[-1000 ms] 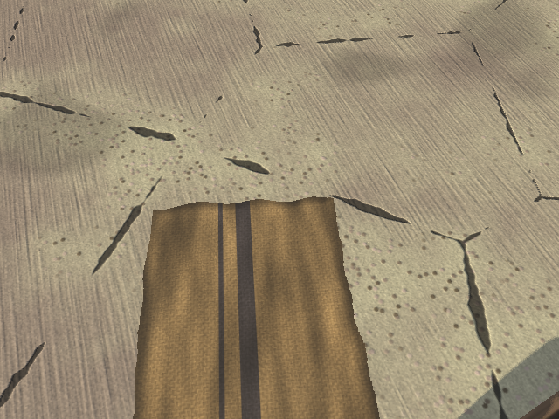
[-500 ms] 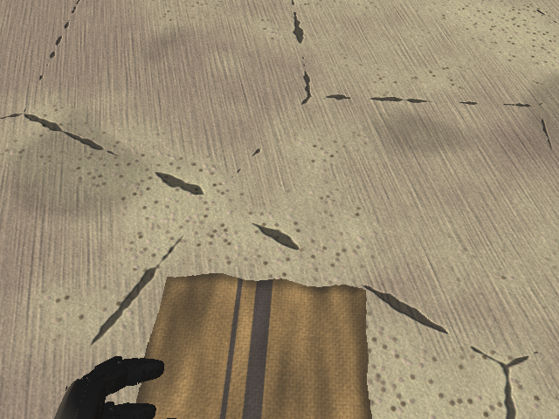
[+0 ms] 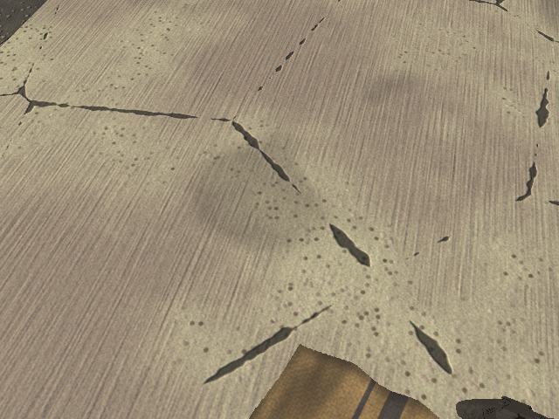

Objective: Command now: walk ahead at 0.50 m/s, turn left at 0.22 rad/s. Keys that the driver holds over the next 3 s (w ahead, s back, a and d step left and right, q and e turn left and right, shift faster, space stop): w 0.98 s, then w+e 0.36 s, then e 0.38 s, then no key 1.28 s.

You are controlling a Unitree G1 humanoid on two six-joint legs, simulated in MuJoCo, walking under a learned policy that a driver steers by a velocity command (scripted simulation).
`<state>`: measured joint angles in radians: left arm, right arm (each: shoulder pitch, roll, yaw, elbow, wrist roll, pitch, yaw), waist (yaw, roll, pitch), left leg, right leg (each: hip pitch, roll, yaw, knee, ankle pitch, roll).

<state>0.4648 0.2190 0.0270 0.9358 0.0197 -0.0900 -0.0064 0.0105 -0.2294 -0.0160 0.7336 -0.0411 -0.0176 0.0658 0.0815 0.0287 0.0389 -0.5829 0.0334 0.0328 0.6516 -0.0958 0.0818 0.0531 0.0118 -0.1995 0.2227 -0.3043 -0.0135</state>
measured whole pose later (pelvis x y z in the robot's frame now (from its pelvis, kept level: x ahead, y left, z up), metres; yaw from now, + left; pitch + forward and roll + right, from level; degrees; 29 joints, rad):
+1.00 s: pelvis +0.52 -0.01 +0.01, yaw +1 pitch +0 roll -1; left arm 0.44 0.19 0.03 1.02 0.01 -0.09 -0.01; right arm 0.11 -0.22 -0.03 0.90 -0.03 -0.03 0.03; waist 0.04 0.04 0.04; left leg -0.62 0.11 0.03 0.73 -0.03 0.03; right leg 0.02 0.08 -0.09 0.19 -0.22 -0.08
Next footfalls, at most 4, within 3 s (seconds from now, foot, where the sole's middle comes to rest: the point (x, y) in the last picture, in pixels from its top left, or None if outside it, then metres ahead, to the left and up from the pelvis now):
0.08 left None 0.18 0.10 -0.78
0.62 right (348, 407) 0.49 -0.08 -0.78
1.16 left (274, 292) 0.78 0.12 -0.78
1.64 right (357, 247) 0.94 -0.11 -0.78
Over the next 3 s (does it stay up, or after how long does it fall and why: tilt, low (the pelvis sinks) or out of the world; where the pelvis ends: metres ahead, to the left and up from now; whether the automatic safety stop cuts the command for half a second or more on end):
stays up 0.92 0.01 0.00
